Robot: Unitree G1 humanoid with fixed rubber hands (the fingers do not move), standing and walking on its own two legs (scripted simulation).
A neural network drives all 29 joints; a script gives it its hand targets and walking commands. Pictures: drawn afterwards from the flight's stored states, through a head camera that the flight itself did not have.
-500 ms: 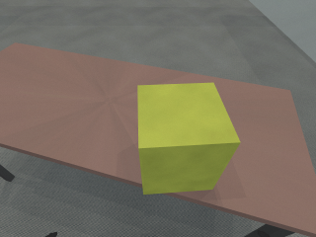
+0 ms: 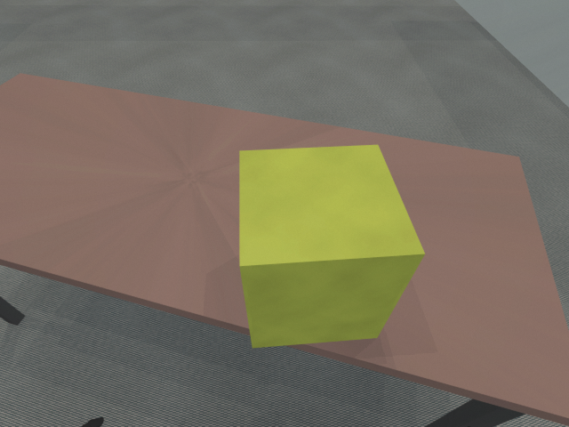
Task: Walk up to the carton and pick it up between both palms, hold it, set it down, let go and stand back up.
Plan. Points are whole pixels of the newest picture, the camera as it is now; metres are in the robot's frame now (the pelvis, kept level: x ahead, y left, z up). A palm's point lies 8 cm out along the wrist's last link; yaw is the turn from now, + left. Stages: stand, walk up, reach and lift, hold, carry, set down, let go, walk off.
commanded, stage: stand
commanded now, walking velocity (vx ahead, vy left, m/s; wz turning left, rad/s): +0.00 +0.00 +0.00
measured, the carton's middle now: (312, 250) +0.37 -0.03 +0.02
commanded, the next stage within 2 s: walk up in 0.52 s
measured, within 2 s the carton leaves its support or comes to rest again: neither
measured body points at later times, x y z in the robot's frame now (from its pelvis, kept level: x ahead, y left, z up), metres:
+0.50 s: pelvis +0.01 +0.00 +0.00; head +0.02 -0.01 +0.45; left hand +0.10 +0.30 -0.12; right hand +0.11 -0.30 -0.13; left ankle -0.01 +0.14 -0.75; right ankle -0.01 -0.11 -0.75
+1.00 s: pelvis +0.01 +0.03 -0.01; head +0.03 +0.03 +0.43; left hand +0.11 +0.37 -0.12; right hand +0.08 -0.29 -0.13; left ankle -0.01 +0.14 -0.75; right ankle -0.02 -0.09 -0.72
